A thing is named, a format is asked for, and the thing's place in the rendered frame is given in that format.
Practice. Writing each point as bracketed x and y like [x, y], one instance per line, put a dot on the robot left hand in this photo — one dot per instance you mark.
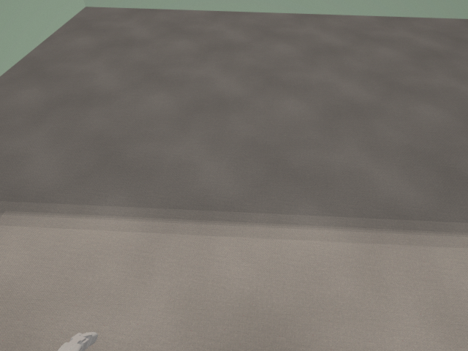
[79, 342]

